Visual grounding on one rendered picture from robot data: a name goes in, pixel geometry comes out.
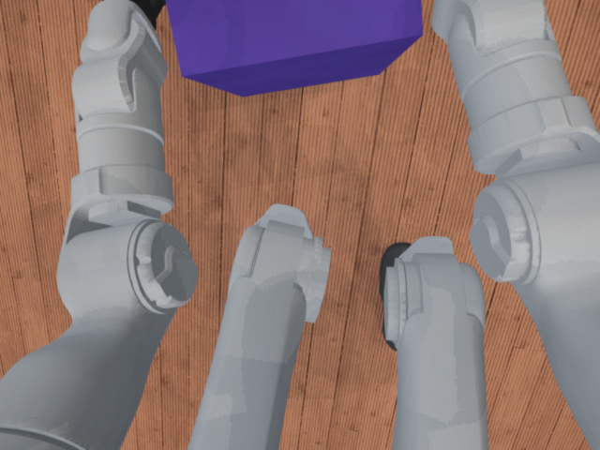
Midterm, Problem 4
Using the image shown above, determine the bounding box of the left robot forearm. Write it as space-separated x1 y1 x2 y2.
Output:
56 0 174 301

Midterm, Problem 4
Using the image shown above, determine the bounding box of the right robot forearm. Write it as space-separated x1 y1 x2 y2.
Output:
431 0 600 179

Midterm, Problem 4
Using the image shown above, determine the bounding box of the left robot upper arm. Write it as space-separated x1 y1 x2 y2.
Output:
0 218 198 450

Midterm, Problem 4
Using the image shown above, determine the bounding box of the carton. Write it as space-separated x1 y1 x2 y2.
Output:
165 0 423 97

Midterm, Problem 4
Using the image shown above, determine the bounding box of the right robot upper arm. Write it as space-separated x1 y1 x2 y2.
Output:
470 161 600 450

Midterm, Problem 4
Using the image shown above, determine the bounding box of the robot left thigh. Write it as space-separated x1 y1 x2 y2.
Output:
187 219 331 450

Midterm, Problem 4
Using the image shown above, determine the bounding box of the robot right shin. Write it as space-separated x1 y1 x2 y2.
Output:
392 236 486 343

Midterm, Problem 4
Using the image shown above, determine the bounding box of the left robot hand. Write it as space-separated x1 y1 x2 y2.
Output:
102 0 166 30

